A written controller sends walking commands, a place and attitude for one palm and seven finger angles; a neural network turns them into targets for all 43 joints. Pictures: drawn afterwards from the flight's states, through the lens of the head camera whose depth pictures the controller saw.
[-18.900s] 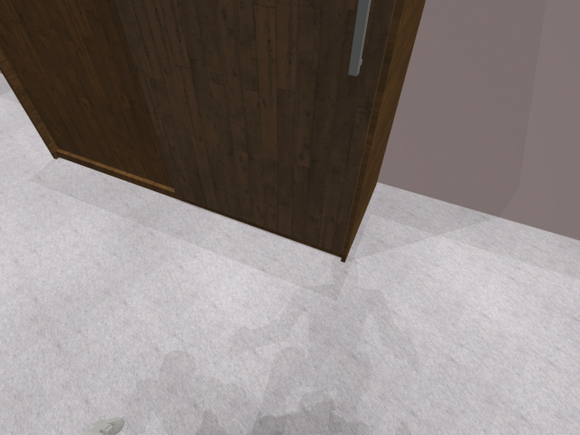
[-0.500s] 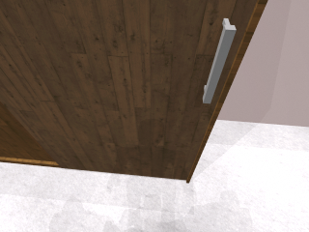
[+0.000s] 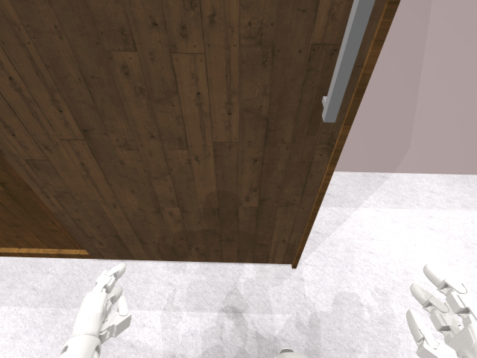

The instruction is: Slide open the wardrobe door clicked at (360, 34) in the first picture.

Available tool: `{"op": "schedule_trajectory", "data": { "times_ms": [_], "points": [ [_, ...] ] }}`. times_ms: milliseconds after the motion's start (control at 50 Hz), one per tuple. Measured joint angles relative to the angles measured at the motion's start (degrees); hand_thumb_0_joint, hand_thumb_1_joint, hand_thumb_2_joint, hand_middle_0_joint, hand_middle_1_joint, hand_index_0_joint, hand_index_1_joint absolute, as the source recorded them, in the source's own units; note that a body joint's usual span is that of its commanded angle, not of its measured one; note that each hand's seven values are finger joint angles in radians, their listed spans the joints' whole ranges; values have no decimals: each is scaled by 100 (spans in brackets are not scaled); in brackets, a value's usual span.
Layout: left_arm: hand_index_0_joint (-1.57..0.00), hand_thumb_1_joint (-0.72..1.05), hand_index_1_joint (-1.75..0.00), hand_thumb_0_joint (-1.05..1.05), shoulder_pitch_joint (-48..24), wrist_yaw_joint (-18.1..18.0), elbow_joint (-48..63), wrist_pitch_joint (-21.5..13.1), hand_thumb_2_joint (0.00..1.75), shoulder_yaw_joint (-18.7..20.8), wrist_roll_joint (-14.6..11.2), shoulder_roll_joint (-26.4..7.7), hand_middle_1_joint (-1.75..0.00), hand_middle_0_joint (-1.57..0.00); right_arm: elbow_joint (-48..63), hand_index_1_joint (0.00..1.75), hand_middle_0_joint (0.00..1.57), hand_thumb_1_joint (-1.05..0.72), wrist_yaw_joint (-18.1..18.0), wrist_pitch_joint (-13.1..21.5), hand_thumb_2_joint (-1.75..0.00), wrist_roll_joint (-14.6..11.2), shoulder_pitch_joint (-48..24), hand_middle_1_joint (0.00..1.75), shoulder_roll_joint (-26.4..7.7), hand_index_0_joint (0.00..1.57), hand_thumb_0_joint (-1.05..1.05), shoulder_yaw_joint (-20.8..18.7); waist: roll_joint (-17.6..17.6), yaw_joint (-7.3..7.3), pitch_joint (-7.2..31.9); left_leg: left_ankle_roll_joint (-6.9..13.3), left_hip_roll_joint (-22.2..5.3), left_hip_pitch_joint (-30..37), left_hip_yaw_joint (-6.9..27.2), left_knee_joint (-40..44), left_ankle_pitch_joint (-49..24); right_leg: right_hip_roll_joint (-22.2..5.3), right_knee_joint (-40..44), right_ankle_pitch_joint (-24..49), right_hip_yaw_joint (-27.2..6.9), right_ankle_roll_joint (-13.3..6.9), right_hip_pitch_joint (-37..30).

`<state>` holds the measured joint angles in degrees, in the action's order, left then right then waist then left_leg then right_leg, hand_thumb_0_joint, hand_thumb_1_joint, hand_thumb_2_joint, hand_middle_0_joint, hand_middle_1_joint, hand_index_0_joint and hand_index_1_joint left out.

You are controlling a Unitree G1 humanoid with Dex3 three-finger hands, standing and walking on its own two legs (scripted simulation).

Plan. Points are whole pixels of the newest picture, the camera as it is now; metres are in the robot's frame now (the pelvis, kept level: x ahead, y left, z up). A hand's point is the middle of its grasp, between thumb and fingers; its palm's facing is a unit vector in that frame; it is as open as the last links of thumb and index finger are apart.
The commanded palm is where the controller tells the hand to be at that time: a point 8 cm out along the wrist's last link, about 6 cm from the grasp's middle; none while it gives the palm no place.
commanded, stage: raise the hand with hooked fingers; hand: right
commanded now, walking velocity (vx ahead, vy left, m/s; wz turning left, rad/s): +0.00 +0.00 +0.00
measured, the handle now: (342, 58) +0.55 -0.16 +0.23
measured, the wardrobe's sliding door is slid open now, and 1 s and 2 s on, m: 0.00 0.00 0.00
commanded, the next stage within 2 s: move the hooked fingers beside the handle in 1.66 s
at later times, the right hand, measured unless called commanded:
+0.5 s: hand (464, 243) +0.26 -0.28 +0.13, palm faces +0.07 +1.00 -0.06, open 11.7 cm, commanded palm +0.22 -0.33 +0.15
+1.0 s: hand out of the picture +0.27 -0.35 +0.22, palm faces +0.07 +0.99 -0.11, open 13.9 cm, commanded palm +0.24 -0.40 +0.24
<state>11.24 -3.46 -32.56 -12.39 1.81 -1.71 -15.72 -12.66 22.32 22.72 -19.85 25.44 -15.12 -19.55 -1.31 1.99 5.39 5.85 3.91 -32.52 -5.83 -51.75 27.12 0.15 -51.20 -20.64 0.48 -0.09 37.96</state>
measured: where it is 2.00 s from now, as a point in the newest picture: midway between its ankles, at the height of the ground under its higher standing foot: outside the picture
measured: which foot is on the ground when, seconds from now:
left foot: down 0.00-1.00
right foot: down 0.00-1.00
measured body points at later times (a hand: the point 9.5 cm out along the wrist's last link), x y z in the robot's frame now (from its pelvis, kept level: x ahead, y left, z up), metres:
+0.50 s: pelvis +0.02 -0.03 +0.02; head +0.03 -0.02 +0.47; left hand +0.16 +0.23 -0.06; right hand +0.25 -0.34 +0.14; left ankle -0.01 +0.05 -0.69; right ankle +0.05 -0.12 -0.69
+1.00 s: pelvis +0.01 -0.08 +0.05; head +0.00 -0.08 +0.50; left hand +0.23 +0.11 -0.01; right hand +0.26 -0.40 +0.23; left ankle -0.01 +0.04 -0.69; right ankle +0.05 -0.12 -0.69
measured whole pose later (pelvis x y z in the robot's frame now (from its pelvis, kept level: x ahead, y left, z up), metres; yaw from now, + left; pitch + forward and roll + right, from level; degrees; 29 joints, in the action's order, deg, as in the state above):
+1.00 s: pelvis +0.01 -0.08 +0.05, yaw -1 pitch -1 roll +2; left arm 9.7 -6.2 -34.4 -13.2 -6.7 -4.0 -12.9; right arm 5.4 21.2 -11.1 -19.1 -1.5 -25.9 -22.7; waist 1.9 4.9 1.1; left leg 0.1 0.2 -9.2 -3.8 -26.9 16.2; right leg 4.9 -29.1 -11.9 1.2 -5.8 15.9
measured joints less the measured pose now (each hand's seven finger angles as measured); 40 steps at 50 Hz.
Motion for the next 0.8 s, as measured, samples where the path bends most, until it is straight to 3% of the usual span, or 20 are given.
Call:
{"op": "schedule_trajectory", "data": {
  "times_ms": [60,120,160,220,260,300,340,380,460,540,620,720,800],
  "points": [
    [-20,91,-30,1,78,-142,-175,-149,90,-28,4,-52,-30,-20,535,55,23,-52,-241,473,-74,-86,-32,54,-6,23,1,-103,61,141,-26,29,61,70,-213,4,15,-35,-185,-44,-219,29,65],
    [-20,91,-30,1,79,-245,-409,-313,90,-187,-63,-54,-30,-20,773,59,23,-45,-50,718,-71,-229,-395,59,-125,23,1,6,193,153,-53,-25,115,216,-353,81,9,-62,-261,-68,-376,16,20],
    [-20,90,-30,1,76,-298,-493,-346,90,-304,-109,-10,-30,-20,647,62,23,-40,223,451,-69,-244,-766,62,-313,23,1,134,260,109,-53,-91,133,293,-369,159,-18,-76,-213,-47,-402,13,-43],
    [-20,90,-30,1,65,-352,-494,-269,90,-447,-137,91,-30,-20,181,67,24,-33,516,-481,-66,-172,-1330,66,-706,24,1,231,306,-54,-76,-126,121,392,-307,295,-92,-73,-15,44,-349,70,-188],
    [-20,90,-30,1,74,-337,-439,-195,90,-493,-128,140,-30,-20,-87,70,24,-28,508,-1093,-64,-175,-1545,69,-888,24,1,130,325,-184,-109,-132,109,460,-214,391,-151,-71,144,101,-263,101,-310],
    [-20,90,-30,1,146,-287,-365,-162,90,-486,-110,161,-30,-20,-94,73,25,-24,330,-1437,-62,-233,-1550,72,-927,25,1,-106,339,-276,-118,-132,106,520,-102,492,-201,-76,290,123,-155,85,-422],
    [-20,90,-30,1,281,-224,-312,-179,90,-448,-100,150,-30,-20,150,76,25,-19,120,-1453,-60,-328,-1417,75,-857,25,1,-376,331,-283,-109,-139,102,587,21,589,-234,-69,420,115,-60,43,-539],
    [-20,90,-30,1,435,-159,-321,-230,90,-396,-114,116,-30,-20,499,79,25,-15,-16,-1256,-58,-399,-1235,78,-734,26,1,-574,317,-234,-85,-171,95,681,128,707,-263,-62,555,107,33,-12,-666],
    [-20,90,-30,1,662,-119,-438,-347,90,-317,-172,-17,-30,-20,929,84,26,-6,92,-1054,-54,-446,-1077,84,-527,26,0,-582,336,-73,-34,-315,52,905,231,989,-339,-15,792,123,119,-127,-884],
    [-20,90,-30,2,608,-214,-505,-410,90,-303,-214,-116,-30,-20,900,91,26,4,218,-1506,-50,-327,-1210,90,-525,27,0,-338,350,-7,-111,-289,-21,1114,236,1248,-426,75,969,181,121,-252,-1040],
    [-20,90,-30,2,421,-293,-441,-511,90,-321,-182,-65,-30,-20,1251,97,27,13,12,-1854,-46,-106,-1287,96,-588,27,0,-169,312,3,-233,-338,-93,1372,253,1514,-542,157,1194,273,133,-358,-1272],
    [-20,90,-30,2,205,-256,-338,-594,90,-457,-155,115,-30,-20,1804,104,28,25,-206,-1856,-41,-147,-1534,104,-724,28,0,-272,243,61,-246,-433,-174,1712,263,1819,-665,248,1460,378,136,-439,-1584],
    [-20,90,-30,1,39,-242,-288,-454,90,-598,-198,202,-30,-20,1643,110,29,34,-150,-2357,-37,-184,-2068,110,-878,29,-1,-427,276,152,-225,-503,-240,1930,232,2054,-786,324,1666,499,104,-495,-1771]
  ]
}}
